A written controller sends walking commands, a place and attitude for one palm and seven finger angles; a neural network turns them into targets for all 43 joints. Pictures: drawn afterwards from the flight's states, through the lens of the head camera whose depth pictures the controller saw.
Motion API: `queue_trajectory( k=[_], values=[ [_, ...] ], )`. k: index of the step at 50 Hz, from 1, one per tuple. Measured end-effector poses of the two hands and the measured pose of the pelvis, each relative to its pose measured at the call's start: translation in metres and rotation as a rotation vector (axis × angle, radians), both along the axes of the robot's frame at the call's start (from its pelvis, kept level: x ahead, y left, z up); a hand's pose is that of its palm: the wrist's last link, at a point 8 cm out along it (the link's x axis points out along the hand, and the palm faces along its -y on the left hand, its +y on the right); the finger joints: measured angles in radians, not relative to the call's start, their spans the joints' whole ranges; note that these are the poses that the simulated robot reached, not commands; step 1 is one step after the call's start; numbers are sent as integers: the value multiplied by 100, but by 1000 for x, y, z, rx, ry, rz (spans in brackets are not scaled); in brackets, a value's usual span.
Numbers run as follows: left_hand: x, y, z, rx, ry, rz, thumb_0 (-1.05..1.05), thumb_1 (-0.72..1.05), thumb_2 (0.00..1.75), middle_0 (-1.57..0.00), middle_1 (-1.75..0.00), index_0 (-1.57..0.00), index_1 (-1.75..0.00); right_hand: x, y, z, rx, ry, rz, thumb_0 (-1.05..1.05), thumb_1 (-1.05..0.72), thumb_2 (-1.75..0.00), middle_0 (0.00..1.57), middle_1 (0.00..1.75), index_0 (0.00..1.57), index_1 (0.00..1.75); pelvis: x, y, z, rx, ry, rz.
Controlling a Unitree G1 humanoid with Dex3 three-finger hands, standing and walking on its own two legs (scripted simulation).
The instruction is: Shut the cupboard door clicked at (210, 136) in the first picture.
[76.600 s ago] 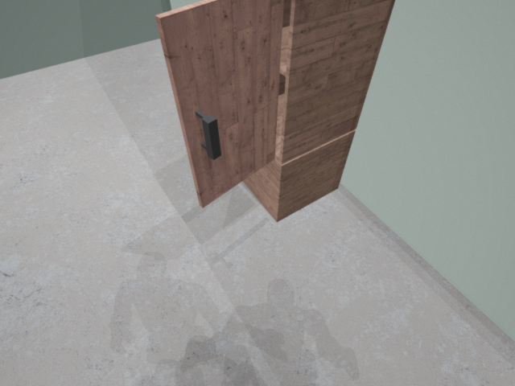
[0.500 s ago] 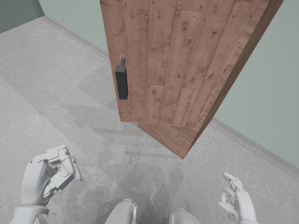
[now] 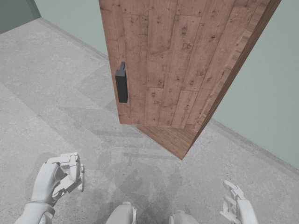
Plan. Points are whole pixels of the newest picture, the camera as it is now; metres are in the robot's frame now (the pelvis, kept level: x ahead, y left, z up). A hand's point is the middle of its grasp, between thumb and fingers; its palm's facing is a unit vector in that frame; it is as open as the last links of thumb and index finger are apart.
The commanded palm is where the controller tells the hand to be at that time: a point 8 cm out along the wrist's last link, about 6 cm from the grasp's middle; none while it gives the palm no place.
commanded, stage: raise the hand and make a fist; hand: left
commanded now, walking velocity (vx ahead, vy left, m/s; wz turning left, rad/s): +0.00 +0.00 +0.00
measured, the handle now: (123, 82) +0.52 +0.12 +0.05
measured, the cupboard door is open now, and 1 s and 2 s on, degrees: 34 34 34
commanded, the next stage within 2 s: bring the fist close to the handle in 0.16 s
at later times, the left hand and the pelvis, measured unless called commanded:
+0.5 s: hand (90, 161) +0.25 +0.16 +0.05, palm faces +0.01 -1.00 -0.03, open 3.1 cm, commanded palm +0.24 +0.21 +0.05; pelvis -0.01 -0.02 -0.01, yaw +1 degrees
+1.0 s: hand (118, 128) +0.35 +0.11 +0.04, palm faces -0.03 -1.00 +0.01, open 3.1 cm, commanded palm +0.34 +0.17 +0.05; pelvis +0.00 -0.03 +0.00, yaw +0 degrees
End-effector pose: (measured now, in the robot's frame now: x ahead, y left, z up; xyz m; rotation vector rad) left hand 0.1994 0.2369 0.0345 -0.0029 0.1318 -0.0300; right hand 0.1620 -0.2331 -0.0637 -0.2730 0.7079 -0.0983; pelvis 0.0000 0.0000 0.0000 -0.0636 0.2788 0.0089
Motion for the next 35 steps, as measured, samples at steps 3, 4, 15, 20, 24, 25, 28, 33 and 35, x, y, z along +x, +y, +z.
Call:
queue_trajectory(
  k=[3,4,15,20,24,25,28,33,35],
  values=[
    [1,2,11,20,-70,30,2,90,90,-130,-150,-129,-150,0,-3,0,-10,-3,3,2,-90,-89,21,30,21,30,0,-2,-1,2,0,-1],
    [1,3,16,28,-104,44,2,90,90,-130,-150,-130,-150,1,-4,-1,-10,-3,6,2,-90,-89,21,30,21,30,0,-3,-1,3,0,-1],
    [-2,-13,4,17,-24,7,1,91,90,-130,-150,-130,-150,9,-7,-6,29,-15,12,2,-90,-89,21,30,21,30,-1,-12,-3,12,1,3],
    [7,-18,21,39,-147,37,2,90,90,-130,-150,-130,-150,11,-11,-8,18,-26,29,2,-90,-89,21,30,21,30,-2,-18,-6,14,2,7],
    [27,-21,23,36,-207,50,2,90,90,-130,-150,-130,-150,9,-16,-16,20,-8,37,1,-90,-89,21,30,21,30,-5,-22,-10,14,10,10],
    [33,-24,19,31,-193,40,1,90,90,-130,-150,-130,-150,8,-17,-18,22,-1,34,1,-90,-89,21,30,21,30,-5,-23,-10,15,11,10],
    [48,-34,6,21,-115,-8,1,90,90,-130,-150,-130,-150,2,-22,-21,26,24,14,1,-90,-89,21,30,21,30,-6,-25,-10,19,12,7],
    [72,-45,8,17,-92,-17,2,90,90,-130,-150,-130,-150,-11,-30,-20,23,62,-30,2,-90,-89,21,30,21,30,-3,-28,-4,27,11,-4],
    [82,-44,16,16,-134,12,2,90,90,-130,-150,-130,-150,-16,-33,-21,21,79,-39,1,-90,-89,21,30,21,30,-1,-29,-2,30,12,-6]
  ],
)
